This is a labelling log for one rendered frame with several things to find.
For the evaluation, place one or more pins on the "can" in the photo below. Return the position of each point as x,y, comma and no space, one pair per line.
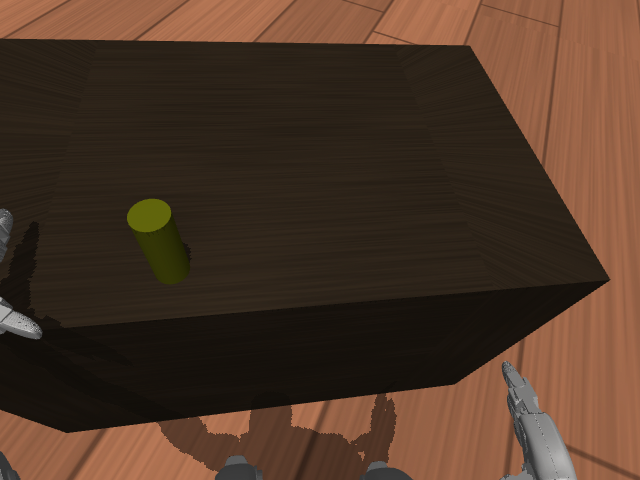
154,227

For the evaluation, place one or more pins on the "left robot hand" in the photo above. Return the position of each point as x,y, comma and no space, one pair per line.
10,320

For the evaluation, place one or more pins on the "right robot hand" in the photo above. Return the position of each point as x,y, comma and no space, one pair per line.
545,454

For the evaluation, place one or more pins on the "left robot arm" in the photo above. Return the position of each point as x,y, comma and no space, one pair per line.
6,472

